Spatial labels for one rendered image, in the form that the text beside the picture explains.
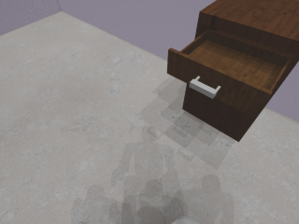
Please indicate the cabinet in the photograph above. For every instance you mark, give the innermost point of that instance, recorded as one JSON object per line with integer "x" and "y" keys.
{"x": 269, "y": 24}

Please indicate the handle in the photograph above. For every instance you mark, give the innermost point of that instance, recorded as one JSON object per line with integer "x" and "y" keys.
{"x": 203, "y": 88}

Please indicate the drawer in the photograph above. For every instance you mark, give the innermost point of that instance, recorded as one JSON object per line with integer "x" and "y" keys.
{"x": 246, "y": 73}

